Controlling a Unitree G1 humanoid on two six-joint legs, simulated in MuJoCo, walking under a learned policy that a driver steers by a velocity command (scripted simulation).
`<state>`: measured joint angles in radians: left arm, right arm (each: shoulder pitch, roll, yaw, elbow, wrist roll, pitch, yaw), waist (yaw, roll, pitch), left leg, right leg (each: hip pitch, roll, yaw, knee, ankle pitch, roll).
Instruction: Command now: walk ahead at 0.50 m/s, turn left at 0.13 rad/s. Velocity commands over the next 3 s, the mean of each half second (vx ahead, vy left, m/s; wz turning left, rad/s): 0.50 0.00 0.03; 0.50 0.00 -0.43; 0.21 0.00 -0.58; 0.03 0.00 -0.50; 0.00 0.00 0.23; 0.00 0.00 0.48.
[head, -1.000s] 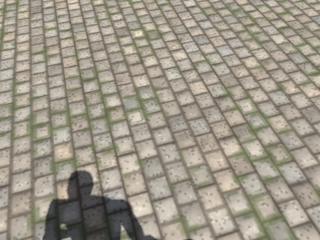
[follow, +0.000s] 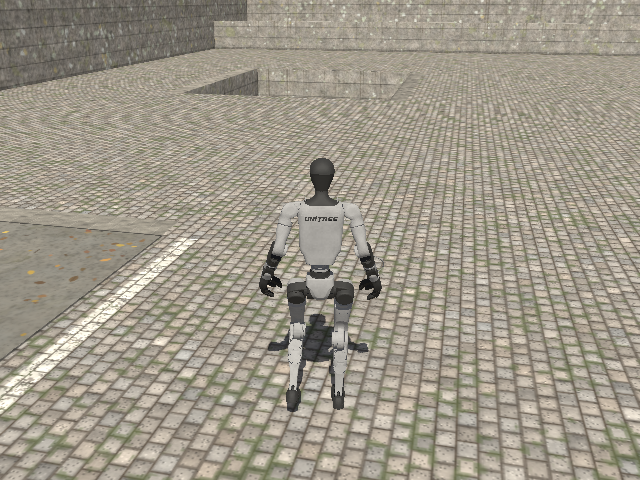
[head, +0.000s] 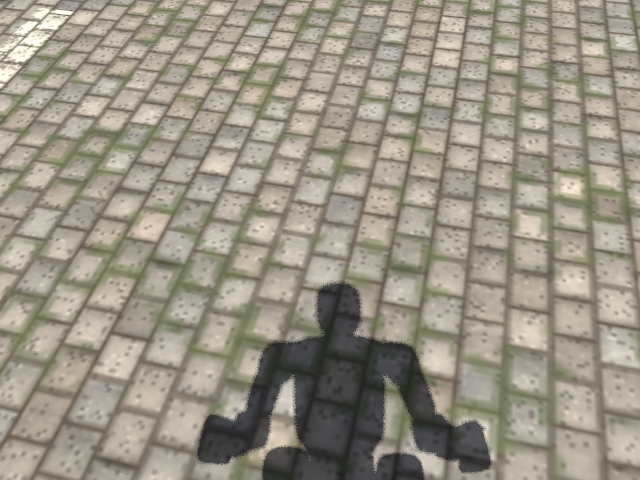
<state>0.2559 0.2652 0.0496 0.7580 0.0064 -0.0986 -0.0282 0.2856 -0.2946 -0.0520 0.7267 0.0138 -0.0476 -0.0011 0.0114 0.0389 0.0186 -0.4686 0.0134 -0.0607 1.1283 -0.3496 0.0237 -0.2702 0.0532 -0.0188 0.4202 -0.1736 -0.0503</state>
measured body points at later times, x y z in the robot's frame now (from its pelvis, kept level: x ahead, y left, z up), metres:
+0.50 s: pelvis +0.27 +0.07 +0.00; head +0.30 +0.08 +0.45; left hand +0.35 +0.35 -0.13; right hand +0.40 -0.20 -0.09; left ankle +0.31 +0.15 -0.74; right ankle +0.23 -0.09 -0.66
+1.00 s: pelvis +0.55 -0.01 -0.01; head +0.59 -0.02 +0.44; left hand +0.77 +0.22 -0.11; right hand +0.57 -0.30 -0.13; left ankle +0.47 +0.17 -0.64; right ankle +0.59 -0.09 -0.74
